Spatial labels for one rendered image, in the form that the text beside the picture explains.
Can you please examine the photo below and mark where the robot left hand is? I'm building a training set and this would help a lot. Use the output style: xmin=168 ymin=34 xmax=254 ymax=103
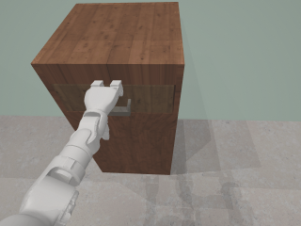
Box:
xmin=84 ymin=80 xmax=123 ymax=140

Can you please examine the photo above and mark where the cabinet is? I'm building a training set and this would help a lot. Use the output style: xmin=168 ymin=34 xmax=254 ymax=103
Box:
xmin=30 ymin=2 xmax=185 ymax=175

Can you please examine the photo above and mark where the drawer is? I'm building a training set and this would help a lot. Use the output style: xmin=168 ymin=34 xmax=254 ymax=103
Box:
xmin=52 ymin=84 xmax=174 ymax=113

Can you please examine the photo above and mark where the robot left forearm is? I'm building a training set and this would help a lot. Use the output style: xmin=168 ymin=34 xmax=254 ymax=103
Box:
xmin=19 ymin=108 xmax=108 ymax=213

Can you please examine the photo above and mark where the robot left upper arm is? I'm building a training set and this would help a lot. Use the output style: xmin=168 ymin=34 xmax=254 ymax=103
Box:
xmin=0 ymin=175 xmax=79 ymax=226

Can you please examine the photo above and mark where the handle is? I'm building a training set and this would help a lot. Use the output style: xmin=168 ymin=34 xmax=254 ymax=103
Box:
xmin=107 ymin=99 xmax=132 ymax=117

